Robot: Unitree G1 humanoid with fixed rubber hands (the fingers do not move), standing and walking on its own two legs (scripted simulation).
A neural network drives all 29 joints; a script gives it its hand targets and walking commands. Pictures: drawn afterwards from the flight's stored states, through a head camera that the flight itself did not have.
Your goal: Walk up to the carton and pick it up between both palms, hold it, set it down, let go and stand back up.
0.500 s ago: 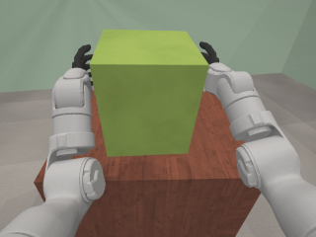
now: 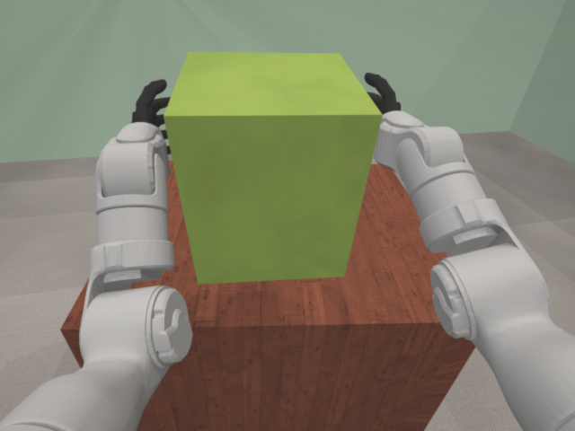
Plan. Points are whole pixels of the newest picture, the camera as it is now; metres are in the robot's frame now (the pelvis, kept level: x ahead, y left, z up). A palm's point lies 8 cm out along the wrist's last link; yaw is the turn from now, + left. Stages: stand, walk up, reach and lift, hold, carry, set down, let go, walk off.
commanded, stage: hold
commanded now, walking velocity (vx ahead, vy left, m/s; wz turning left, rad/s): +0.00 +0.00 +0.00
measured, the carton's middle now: (269, 168) +0.38 +0.01 +0.24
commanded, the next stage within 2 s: none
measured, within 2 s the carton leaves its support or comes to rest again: neither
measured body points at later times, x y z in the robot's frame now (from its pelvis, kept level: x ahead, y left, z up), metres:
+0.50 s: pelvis +0.00 +0.00 +0.00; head -0.09 +0.02 +0.44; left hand +0.39 +0.16 +0.30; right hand +0.38 -0.14 +0.31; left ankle +0.03 +0.13 -0.75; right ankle -0.02 -0.12 -0.75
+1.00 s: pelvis +0.00 +0.00 +0.00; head -0.10 +0.02 +0.44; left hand +0.38 +0.16 +0.30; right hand +0.38 -0.14 +0.32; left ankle +0.03 +0.13 -0.75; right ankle -0.02 -0.12 -0.75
